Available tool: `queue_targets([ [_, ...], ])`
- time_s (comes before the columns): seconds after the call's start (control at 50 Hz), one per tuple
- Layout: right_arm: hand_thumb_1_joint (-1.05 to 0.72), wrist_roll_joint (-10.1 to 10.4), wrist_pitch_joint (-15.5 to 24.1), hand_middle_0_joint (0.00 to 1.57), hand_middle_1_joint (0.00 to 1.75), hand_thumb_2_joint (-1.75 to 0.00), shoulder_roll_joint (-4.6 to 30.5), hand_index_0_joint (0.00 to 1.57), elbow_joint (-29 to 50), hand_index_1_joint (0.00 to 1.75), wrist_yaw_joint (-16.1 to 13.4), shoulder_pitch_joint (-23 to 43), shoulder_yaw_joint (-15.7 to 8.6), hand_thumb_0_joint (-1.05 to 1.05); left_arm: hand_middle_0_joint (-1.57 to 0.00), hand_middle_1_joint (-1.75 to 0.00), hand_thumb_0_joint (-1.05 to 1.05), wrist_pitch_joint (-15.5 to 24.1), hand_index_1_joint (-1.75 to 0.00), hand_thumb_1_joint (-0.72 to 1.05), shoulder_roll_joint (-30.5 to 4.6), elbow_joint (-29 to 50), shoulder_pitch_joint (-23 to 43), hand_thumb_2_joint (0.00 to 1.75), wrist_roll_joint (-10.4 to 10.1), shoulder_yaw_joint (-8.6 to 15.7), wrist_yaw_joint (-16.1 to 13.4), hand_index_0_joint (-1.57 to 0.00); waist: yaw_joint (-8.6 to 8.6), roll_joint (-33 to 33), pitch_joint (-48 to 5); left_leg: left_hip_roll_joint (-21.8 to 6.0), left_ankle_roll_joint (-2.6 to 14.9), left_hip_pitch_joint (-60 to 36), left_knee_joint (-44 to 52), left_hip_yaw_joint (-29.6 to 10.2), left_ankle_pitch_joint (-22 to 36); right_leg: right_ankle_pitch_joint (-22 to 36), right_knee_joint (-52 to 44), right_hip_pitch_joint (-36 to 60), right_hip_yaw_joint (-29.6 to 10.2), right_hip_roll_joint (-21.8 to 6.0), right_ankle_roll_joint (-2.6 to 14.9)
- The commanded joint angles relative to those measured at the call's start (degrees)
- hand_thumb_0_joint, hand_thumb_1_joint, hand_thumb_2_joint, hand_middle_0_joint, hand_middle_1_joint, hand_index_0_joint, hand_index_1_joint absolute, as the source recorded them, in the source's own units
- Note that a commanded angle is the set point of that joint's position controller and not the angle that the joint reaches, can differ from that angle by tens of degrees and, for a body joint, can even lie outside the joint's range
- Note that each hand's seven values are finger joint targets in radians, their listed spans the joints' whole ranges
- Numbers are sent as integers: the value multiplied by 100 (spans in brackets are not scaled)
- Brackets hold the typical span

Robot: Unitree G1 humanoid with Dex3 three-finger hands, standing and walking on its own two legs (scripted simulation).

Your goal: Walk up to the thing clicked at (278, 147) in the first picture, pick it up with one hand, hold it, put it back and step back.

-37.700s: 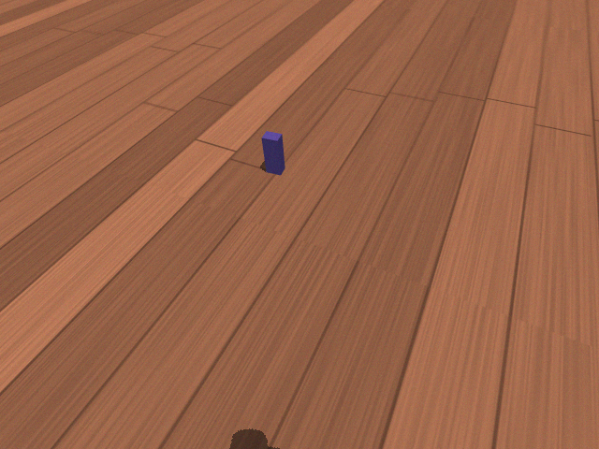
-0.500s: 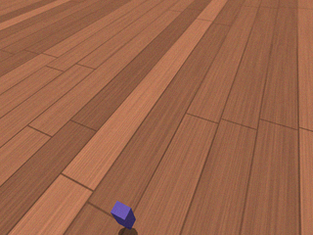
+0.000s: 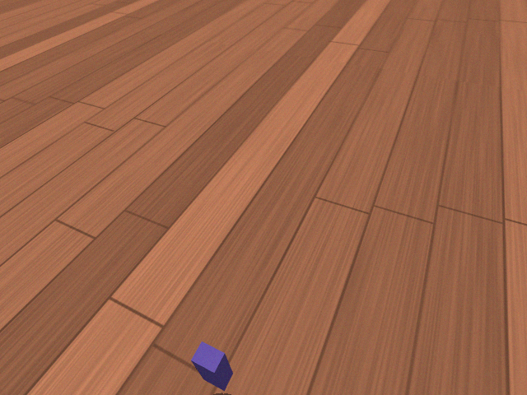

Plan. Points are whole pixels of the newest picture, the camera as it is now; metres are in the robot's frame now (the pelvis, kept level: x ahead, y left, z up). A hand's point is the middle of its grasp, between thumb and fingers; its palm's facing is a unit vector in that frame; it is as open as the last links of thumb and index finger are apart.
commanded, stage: stand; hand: left
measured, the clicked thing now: (213, 367) +0.36 +0.23 -0.67
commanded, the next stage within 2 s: step back in 1.36 s
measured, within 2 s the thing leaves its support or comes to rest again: neither
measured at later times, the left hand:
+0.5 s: hand out of the picture +0.08 +0.24 -0.16, palm faces -0.03 -0.94 -0.34, open 7.4 cm
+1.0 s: hand out of the picture +0.09 +0.24 -0.15, palm faces -0.04 -0.94 -0.34, open 7.4 cm
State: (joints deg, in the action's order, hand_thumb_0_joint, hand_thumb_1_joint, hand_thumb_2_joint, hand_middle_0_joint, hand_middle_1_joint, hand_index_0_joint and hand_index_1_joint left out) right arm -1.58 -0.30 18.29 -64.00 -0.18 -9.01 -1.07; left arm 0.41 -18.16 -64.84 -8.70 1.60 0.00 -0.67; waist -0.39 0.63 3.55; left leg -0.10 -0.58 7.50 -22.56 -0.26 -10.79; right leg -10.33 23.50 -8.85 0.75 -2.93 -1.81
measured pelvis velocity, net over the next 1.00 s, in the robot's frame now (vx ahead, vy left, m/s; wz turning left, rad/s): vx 0.02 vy -0.01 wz -0.02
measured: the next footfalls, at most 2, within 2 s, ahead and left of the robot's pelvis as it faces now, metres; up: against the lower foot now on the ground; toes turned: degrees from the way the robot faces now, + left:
none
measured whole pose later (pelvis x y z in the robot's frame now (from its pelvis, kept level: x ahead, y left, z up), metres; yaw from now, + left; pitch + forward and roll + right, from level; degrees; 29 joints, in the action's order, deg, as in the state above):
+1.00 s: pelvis +0.02 -0.01 +0.00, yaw -1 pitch -3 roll +0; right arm -1.1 0.0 19.3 -65.9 0.2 -6.8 -0.5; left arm 0.5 -18.7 -66.3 -6.1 1.0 0.2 0.0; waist 0.1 0.6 3.4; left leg -1.2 -1.2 5.5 -18.6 0.6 -10.1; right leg -9.4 19.8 -7.4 0.0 -1.8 -1.3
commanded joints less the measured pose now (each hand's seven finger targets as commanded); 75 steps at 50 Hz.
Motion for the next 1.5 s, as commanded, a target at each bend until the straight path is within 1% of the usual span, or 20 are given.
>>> queue_targets([
  [0.0,-90,33,136,20,30,-90,1106,20,244,30,-60,221,-201,0,-20,-30,0,133,-30,90,-1227,282,303,90,-28,222,-80,-20,25,-53,-102,-515,128,364,671,-503,-414,-501,-653,-8,-527,-377,241],
  [0.02,-90,30,132,20,30,-90,1147,20,232,30,-62,214,-207,0,-20,-30,0,124,-30,90,-1214,277,287,90,-36,218,-72,-20,27,-16,-86,-519,133,402,718,-516,-612,-580,-644,-37,-521,-358,232],
  [0.1,-90,38,125,20,30,-90,1105,20,210,30,-46,232,-186,0,-20,-30,0,131,-30,90,-1259,231,325,90,-32,218,-65,-20,33,-243,-74,-527,138,235,626,-480,-345,-656,-727,-170,-578,-400,246],
  [0.24,-90,44,146,20,30,-90,1183,20,161,30,-50,278,-170,0,-20,-30,0,150,-30,90,-1220,186,373,90,-49,204,-59,-20,28,-155,-309,-592,152,111,563,-454,146,-66,-695,87,-565,-424,260],
  [0.3,-90,48,122,20,30,-90,1187,20,128,30,-52,276,-166,0,-20,-30,0,135,-30,90,-1269,175,406,90,-66,209,-56,-20,24,-190,-197,-581,151,208,635,-432,-25,-302,-749,70,-579,-408,270],
  [0.44,-90,64,166,20,30,-90,1217,20,120,30,-68,336,-145,0,-20,-30,0,148,-30,90,-1237,139,423,90,-82,213,-50,-20,30,-70,-440,-661,137,-48,627,-400,545,674,-600,284,-535,-448,267],
  [0.56,-90,68,175,20,30,-90,1266,20,103,30,-76,329,-145,0,-20,-30,0,151,-30,90,-1230,171,500,90,-78,208,-42,-20,58,-123,-477,-695,110,-192,621,-363,867,923,-627,272,-513,-444,232],
  [0.6,-90,69,172,20,30,-90,1271,20,104,30,-81,363,-144,0,-20,-30,0,140,-30,90,-1217,175,535,90,-75,210,-43,-20,62,-41,-457,-709,105,-166,627,-365,820,875,-624,304,-506,-441,233],
  [0.7,-90,69,159,20,30,-90,1236,20,85,30,-63,425,-138,0,-20,-30,0,120,-30,90,-1254,159,531,90,-85,223,-27,-20,27,-130,-195,-663,82,43,808,-376,265,241,-766,161,-521,-399,231],
  [0.82,-90,65,175,20,30,-90,1258,20,102,30,-51,421,-148,0,-20,-30,0,141,-30,90,-1274,210,589,90,-90,233,-24,-20,66,-28,-402,-699,97,-66,784,-341,461,547,-722,289,-566,-439,256],
  [0.96,-90,64,163,20,30,-90,1238,20,102,30,-30,441,-153,0,-20,-30,0,132,-30,90,-1295,204,534,90,-81,234,-14,-20,55,-198,-261,-679,110,3,832,-366,125,87,-794,149,-547,-395,250],
  [1.04,-90,68,180,20,30,-90,1266,20,115,30,-35,441,-164,0,-20,-30,0,149,-30,90,-1295,236,520,90,-88,230,-8,-20,70,-101,-512,-720,111,-191,757,-340,504,566,-711,243,-577,-432,274],
  [1.12,-90,78,183,20,30,-90,1279,20,92,30,-42,424,-151,0,-20,-30,0,148,-30,90,-1289,232,496,90,-105,218,-9,-20,58,-40,-487,-730,113,-186,744,-316,664,835,-663,303,-581,-450,274],
  [1.32,-90,71,145,20,30,-90,1268,20,112,30,-22,414,-161,0,-20,-30,0,140,-30,90,-1323,239,422,90,-88,222,-11,-20,46,-223,-207,-682,112,-68,761,-336,181,27,-855,28,-598,-391,255],
  [1.34,-90,115,52,20,30,-90,1625,20,302,30,1,671,-293,0,-20,-30,0,66,-30,90,-1754,430,424,90,-203,482,-16,-20,49,-228,335,-569,247,266,20,-407,1050,1415,-459,-490,-806,-408,377],
  [1.36,-90,175,15,20,30,-90,1543,20,388,30,-3,543,-288,0,-20,-30,0,53,-30,90,-1777,516,363,90,-225,507,-40,-20,77,-304,69,-496,255,247,-309,-280,1199,1873,-362,-361,-847,-517,506],
  [1.4,-90,193,-15,20,30,-90,1449,20,507,30,2,388,-295,0,-20,-30,0,40,-30,90,-1839,711,360,90,-216,560,-51,-20,114,-485,-334,-227,203,258,-891,-83,921,2285,-344,-175,-1104,-805,823],
  [1.42,-90,182,-57,20,30,-90,1413,20,547,30,6,273,-314,0,-20,-30,0,10,-30,90,-1900,835,460,90,-196,600,-56,-20,136,-692,-470,-37,188,376,-1268,9,557,2270,-392,-213,-1301,-1008,1022],
  [1.46,-90,158,-143,20,30,-90,1410,20,640,30,30,47,-388,0,-20,-30,0,-32,-30,90,-1967,1130,776,90,-115,636,-60,-20,208,-1106,-755,198,203,428,-2055,20,-1105,2196,-361,-362,-1582,-1448,1402],
  [1.48,-90,143,-176,20,30,-90,1403,20,700,30,40,-68,-417,0,-20,-30,0,-47,-30,90,-1967,1258,832,90,-53,637,-60,-20,211,-1246,-848,214,269,459,-2364,-68,-1602,2276,-191,-464,-1606,-1544,1533],
])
